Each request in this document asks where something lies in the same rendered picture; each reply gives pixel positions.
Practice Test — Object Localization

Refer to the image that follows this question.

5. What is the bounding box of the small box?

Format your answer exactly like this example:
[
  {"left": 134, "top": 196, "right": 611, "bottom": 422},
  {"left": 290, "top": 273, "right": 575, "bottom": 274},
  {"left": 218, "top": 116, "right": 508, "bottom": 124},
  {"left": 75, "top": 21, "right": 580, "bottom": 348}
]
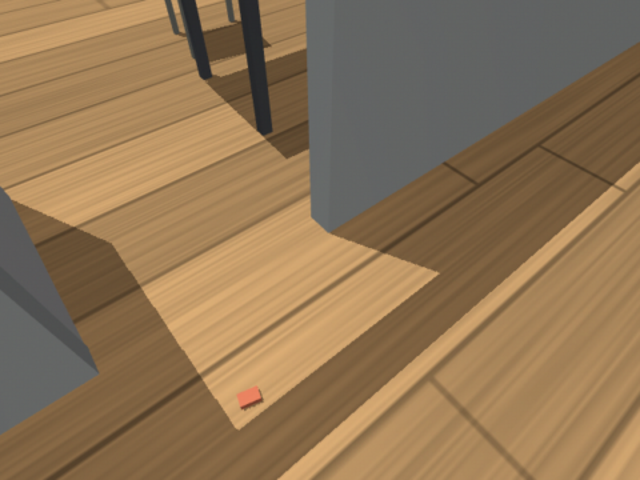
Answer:
[{"left": 237, "top": 386, "right": 262, "bottom": 409}]

